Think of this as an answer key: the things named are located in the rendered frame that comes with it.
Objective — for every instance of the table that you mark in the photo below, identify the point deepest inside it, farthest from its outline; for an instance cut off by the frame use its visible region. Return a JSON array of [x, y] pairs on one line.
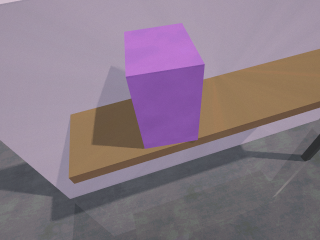
[[108, 138]]

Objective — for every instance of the carton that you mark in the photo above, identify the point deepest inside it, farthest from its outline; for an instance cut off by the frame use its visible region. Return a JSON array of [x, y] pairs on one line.
[[165, 74]]

